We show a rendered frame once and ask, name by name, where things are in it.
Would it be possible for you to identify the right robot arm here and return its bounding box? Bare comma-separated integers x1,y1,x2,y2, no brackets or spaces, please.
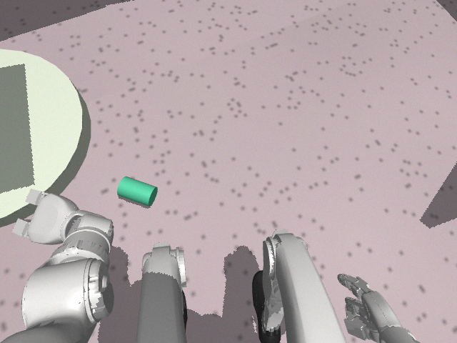
379,327,420,343

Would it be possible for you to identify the left robot arm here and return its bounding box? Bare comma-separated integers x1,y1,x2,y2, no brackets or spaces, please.
0,210,114,343

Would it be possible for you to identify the right robot hand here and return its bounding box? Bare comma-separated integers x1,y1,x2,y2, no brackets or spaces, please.
337,274,402,343

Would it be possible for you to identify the left robot hand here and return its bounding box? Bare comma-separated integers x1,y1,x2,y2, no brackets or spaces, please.
12,189,80,244

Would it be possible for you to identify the right robot foot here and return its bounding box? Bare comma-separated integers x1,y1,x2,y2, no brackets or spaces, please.
252,270,281,343

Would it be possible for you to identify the can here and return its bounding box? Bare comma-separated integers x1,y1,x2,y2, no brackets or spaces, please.
117,177,158,206

